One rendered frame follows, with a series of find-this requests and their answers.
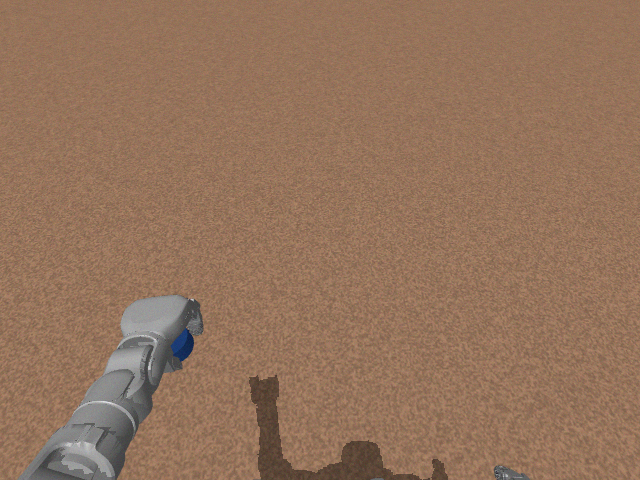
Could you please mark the left robot arm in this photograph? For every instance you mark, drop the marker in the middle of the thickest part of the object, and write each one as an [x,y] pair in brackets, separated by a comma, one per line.
[92,445]

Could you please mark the tin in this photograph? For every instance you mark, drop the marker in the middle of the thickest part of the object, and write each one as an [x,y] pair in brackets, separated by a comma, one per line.
[183,345]

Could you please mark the left robot hand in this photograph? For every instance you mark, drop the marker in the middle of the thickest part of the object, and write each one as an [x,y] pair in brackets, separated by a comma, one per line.
[166,316]

